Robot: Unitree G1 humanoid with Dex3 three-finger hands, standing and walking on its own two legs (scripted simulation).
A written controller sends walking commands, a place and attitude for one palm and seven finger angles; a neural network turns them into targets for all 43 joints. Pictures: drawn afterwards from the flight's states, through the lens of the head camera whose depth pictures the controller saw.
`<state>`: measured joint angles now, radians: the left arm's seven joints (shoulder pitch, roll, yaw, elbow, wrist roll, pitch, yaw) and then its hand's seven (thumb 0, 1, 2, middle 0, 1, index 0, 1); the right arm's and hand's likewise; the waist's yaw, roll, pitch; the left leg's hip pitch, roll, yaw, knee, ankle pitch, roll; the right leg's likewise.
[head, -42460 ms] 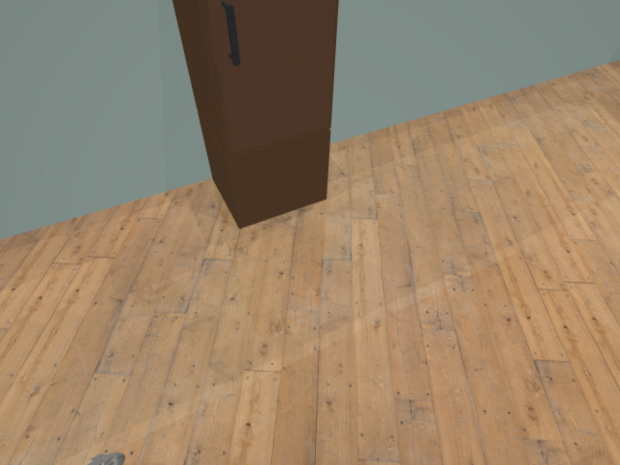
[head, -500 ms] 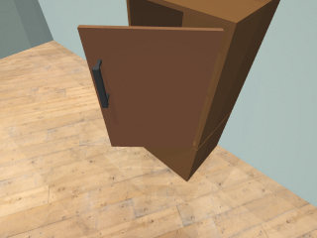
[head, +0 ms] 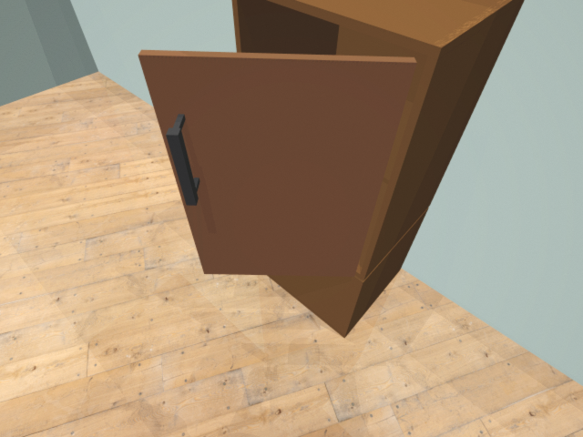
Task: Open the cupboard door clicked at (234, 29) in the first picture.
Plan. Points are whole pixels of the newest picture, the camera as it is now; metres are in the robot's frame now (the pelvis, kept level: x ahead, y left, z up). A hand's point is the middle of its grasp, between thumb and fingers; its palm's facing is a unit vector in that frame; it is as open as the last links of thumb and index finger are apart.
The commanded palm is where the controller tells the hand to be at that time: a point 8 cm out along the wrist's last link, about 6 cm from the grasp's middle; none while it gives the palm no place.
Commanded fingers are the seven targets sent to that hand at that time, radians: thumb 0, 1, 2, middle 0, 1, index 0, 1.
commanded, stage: raise the hand with hooked fingers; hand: left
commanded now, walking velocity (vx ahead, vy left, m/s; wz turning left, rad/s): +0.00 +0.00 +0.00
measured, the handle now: (186, 162) +0.53 +0.23 +0.07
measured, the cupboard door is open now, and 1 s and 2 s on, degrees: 41 41 41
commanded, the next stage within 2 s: none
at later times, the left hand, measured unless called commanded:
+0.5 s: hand (149, 421) +0.15 +0.20 -0.04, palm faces +0.20 -0.98 -0.04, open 9.1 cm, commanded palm +0.14 +0.25 -0.02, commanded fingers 0.00 0.27 0.63 -0.25 -0.70 -0.25 -0.70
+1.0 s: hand (124, 348) +0.22 +0.24 +0.02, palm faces +0.08 -1.00 -0.05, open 12.2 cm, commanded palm +0.19 +0.29 +0.03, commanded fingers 0.00 -0.31 0.38 -0.29 -1.08 -0.29 -1.08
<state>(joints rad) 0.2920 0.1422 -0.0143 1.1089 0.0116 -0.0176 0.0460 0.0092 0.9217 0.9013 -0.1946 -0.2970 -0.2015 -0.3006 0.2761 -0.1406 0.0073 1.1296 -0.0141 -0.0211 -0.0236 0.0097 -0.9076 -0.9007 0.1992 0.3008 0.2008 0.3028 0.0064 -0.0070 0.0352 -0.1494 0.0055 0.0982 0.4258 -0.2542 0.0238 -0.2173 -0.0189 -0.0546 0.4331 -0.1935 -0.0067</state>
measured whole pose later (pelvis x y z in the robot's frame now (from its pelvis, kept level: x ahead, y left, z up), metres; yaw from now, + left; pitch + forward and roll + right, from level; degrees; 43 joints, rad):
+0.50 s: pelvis -0.01 -0.02 -0.08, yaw +4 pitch +11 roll -1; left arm 0.54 0.20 0.18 -0.01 -0.26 -0.47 -0.24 0.01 0.49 0.73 -0.23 -0.56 -0.23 -0.56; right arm 0.14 -0.25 -0.04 0.47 0.01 -0.23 -0.02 0.01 -0.90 -0.90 0.20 0.30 0.20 0.30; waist 0.05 -0.02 -0.12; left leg -0.74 0.03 0.00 1.09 -0.54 0.00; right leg -0.76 -0.04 -0.14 1.05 -0.49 -0.04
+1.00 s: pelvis +0.00 -0.01 -0.05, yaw +3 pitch +9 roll -1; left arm 0.27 0.31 0.31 0.11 -0.35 -0.31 -0.37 0.00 -0.09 0.48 -0.27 -0.93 -0.27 -0.94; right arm 0.30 -0.29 0.00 0.60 0.04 -0.25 -0.07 0.02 -0.90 -0.90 0.20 0.30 0.20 0.30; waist -0.01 0.02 -0.08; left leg -0.59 0.02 0.02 0.89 -0.46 0.02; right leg -0.61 -0.03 -0.12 0.84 -0.39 -0.02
